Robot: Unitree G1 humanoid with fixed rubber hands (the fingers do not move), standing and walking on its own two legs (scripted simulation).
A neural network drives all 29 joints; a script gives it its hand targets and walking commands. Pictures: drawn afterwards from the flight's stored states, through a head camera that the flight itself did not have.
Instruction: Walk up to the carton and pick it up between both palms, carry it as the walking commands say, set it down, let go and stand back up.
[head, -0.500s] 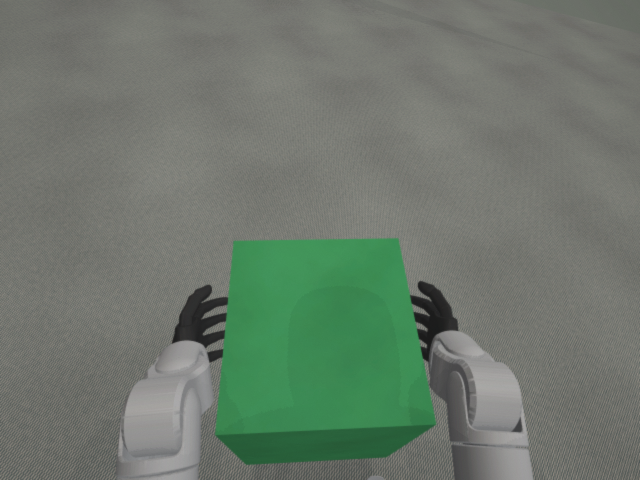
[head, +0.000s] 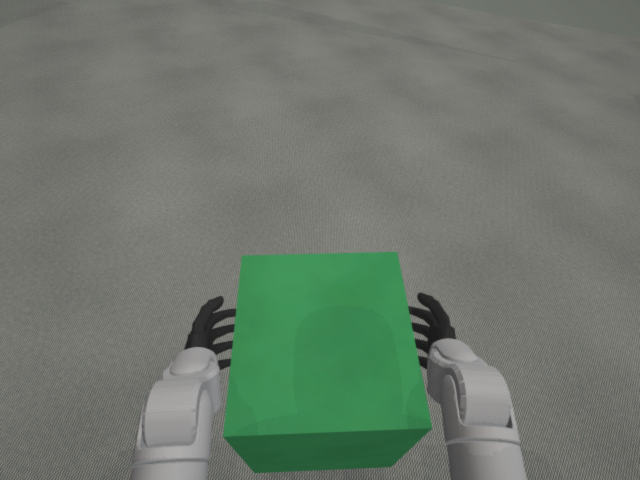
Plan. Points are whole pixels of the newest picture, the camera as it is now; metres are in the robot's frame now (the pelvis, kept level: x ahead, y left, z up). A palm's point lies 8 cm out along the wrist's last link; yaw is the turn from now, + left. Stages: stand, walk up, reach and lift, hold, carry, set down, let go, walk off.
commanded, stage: carry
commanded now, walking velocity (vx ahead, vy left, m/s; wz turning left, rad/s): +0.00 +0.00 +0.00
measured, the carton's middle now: (321, 368) +0.28 -0.01 -0.03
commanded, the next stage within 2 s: hold in 1.54 s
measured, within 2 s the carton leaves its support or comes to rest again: neither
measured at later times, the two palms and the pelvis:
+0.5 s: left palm (209, 385) +0.23 +0.12 +0.04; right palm (460, 372) +0.24 -0.17 +0.05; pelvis -0.03 -0.02 +0.00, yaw +1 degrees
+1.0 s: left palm (208, 403) +0.22 +0.12 +0.03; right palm (461, 394) +0.22 -0.17 +0.03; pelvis -0.06 -0.02 +0.00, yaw +1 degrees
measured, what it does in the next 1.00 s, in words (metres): shifts its weight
